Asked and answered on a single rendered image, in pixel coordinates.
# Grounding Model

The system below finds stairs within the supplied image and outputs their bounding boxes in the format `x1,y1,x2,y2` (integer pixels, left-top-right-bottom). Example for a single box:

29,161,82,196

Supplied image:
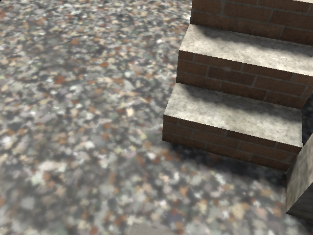
161,0,313,172

